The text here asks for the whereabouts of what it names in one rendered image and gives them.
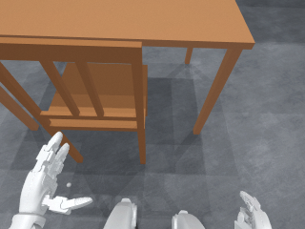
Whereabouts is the left robot hand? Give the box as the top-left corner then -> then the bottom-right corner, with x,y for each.
19,132 -> 93,216

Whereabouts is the table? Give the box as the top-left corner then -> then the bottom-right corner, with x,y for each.
0,0 -> 255,135

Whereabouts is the robot right thigh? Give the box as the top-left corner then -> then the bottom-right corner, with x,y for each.
172,213 -> 205,229

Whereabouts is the right robot hand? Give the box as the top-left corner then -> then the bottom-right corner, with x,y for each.
234,191 -> 272,229

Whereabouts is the robot right shin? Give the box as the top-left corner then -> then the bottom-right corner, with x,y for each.
178,210 -> 188,214

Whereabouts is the left robot forearm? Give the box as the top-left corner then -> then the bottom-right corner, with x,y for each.
9,212 -> 46,229

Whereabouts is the chair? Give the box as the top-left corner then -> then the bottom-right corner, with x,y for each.
0,37 -> 148,164

